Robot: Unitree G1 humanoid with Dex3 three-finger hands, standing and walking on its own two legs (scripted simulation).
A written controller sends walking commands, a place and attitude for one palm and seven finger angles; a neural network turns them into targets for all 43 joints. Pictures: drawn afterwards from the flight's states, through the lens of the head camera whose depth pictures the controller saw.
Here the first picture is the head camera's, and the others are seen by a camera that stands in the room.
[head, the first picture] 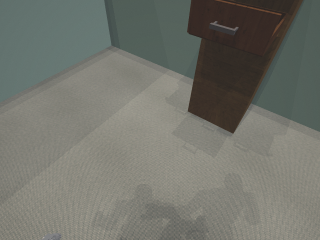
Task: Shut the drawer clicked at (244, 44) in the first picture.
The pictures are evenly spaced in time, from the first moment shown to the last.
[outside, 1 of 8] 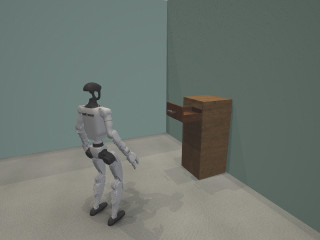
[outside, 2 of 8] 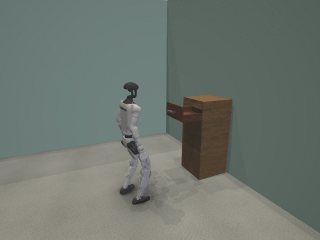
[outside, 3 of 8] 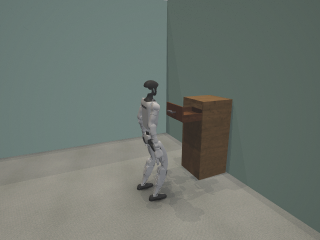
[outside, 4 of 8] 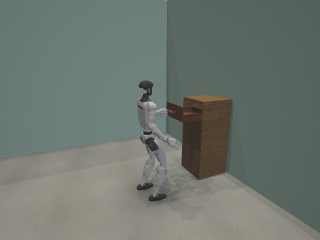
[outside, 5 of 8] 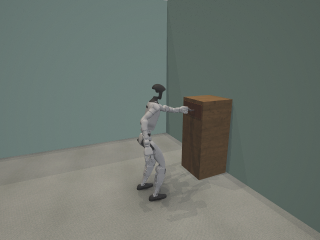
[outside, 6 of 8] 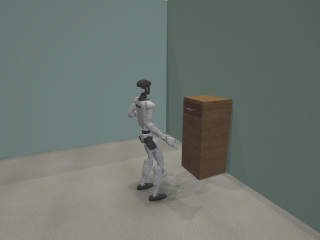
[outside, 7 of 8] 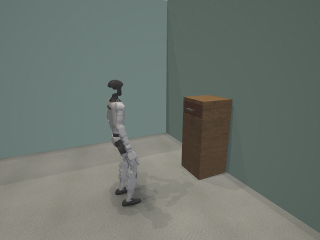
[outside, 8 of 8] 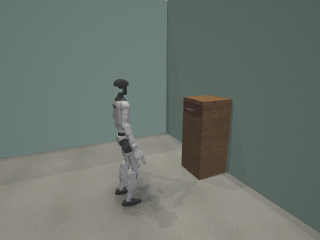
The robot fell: no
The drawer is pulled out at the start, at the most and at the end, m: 0.27 0.27 0.00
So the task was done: yes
